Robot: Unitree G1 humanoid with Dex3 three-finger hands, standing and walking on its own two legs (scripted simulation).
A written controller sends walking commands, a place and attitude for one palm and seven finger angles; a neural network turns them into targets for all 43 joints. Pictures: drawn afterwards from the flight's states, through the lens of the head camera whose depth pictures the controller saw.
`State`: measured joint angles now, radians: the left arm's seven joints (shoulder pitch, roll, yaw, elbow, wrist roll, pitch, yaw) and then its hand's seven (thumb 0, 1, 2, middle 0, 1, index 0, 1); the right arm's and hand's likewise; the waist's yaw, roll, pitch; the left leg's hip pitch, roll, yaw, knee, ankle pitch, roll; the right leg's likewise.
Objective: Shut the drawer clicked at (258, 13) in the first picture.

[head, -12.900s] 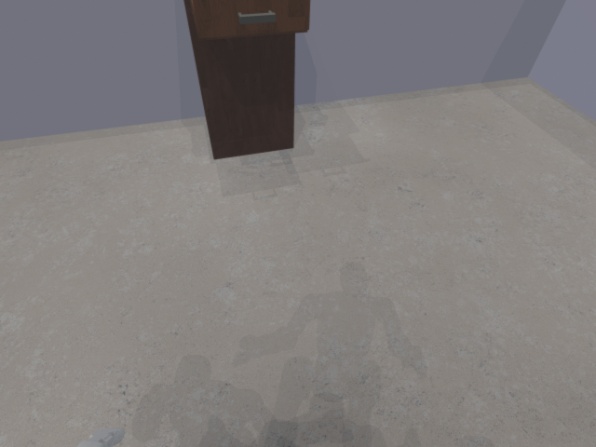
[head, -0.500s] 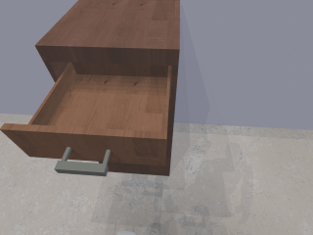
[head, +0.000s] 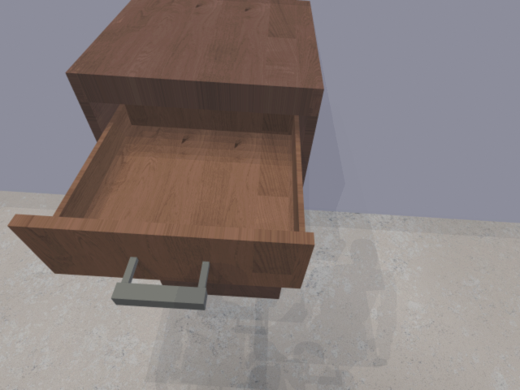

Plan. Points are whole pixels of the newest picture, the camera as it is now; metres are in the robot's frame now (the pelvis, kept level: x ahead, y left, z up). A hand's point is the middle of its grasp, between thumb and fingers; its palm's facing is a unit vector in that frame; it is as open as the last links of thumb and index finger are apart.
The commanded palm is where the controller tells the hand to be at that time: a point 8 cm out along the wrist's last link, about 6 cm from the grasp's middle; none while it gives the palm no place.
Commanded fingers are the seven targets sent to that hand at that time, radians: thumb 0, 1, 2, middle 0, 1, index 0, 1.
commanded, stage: come to a stop and stand still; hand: left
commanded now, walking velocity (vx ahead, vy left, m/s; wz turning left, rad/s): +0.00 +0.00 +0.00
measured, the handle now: (165, 281) +0.25 +0.16 +0.04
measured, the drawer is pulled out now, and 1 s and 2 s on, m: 0.29 0.29 0.29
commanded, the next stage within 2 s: look again from close up in 0.06 s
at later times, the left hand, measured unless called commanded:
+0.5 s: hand out of the picture +0.03 +0.19 -0.18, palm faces +0.01 -0.97 -0.24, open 7.3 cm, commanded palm none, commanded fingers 0.00 0.90 0.90 -0.20 -0.30 -0.20 -0.30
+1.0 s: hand out of the picture +0.02 +0.16 -0.18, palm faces +0.00 -0.97 -0.25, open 7.3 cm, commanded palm none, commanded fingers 0.00 0.90 0.90 -0.20 -0.30 -0.20 -0.30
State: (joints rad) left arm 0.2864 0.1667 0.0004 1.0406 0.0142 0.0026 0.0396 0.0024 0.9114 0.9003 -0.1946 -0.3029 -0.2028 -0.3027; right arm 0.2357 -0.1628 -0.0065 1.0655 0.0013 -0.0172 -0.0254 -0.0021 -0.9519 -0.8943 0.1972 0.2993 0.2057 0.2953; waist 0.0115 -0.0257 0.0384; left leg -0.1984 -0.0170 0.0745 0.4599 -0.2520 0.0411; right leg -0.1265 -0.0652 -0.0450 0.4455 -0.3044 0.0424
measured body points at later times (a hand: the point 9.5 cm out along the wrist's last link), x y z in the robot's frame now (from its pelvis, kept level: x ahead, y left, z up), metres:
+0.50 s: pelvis +0.01 +0.00 -0.01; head +0.02 -0.01 +0.44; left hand +0.03 +0.24 -0.16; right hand +0.02 -0.23 -0.17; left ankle +0.00 +0.09 -0.74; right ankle -0.04 -0.14 -0.74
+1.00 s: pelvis -0.01 -0.03 -0.01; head +0.03 -0.04 +0.44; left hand +0.02 +0.21 -0.16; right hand +0.04 -0.26 -0.16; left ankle +0.00 +0.09 -0.74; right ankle -0.04 -0.14 -0.74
